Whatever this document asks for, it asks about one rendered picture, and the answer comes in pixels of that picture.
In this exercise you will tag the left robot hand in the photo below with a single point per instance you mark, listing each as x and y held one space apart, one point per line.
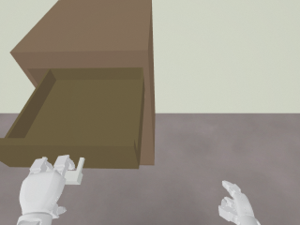
41 190

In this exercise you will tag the left robot forearm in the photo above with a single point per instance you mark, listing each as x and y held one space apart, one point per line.
35 218

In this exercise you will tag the right robot forearm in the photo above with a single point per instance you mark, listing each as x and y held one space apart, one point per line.
247 220

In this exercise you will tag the right robot hand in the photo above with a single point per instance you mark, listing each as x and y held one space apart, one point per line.
239 205

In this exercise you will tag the cabinet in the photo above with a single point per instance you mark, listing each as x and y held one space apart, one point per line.
96 34

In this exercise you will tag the drawer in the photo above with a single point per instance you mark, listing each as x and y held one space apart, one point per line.
95 113

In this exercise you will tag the handle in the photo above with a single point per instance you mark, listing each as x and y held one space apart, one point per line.
74 177

